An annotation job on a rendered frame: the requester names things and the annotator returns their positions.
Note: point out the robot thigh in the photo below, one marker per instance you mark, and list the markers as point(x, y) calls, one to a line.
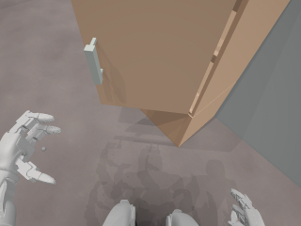
point(180, 219)
point(122, 214)

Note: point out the right robot thigh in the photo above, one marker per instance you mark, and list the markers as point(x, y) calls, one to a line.
point(180, 219)

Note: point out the left robot forearm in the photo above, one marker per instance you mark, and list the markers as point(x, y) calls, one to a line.
point(8, 211)

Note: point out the robot left hand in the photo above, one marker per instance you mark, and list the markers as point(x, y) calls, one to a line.
point(13, 144)

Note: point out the robot right hand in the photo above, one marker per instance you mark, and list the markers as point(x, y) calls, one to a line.
point(248, 215)

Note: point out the handle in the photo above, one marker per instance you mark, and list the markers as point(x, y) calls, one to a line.
point(93, 62)

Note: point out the left robot thigh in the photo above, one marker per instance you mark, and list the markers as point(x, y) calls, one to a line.
point(122, 214)

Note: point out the cupboard door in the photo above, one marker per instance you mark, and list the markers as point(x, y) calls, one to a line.
point(154, 53)

